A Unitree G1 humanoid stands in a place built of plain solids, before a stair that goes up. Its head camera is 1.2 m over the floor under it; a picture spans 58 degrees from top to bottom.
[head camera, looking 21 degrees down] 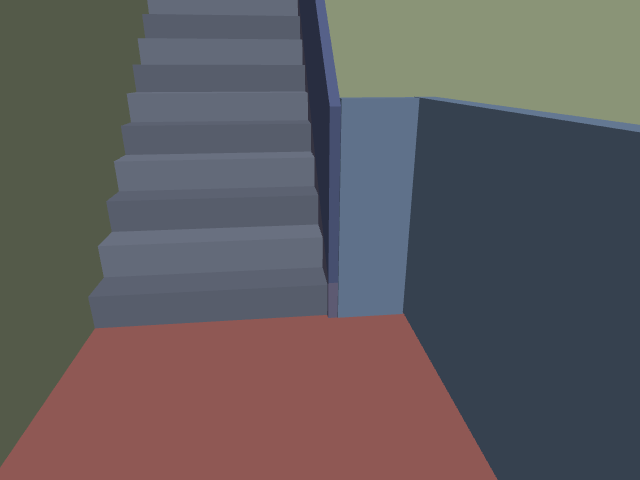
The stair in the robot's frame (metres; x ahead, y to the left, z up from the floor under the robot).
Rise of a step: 0.18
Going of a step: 0.22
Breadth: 1.19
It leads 6 degrees to the left of straight ahead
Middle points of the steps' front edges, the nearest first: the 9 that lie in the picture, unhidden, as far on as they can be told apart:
1.94 0.55 0.18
2.16 0.57 0.36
2.38 0.60 0.54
2.60 0.62 0.72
2.82 0.65 0.90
3.04 0.67 1.08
3.26 0.70 1.26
3.48 0.72 1.44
3.70 0.74 1.62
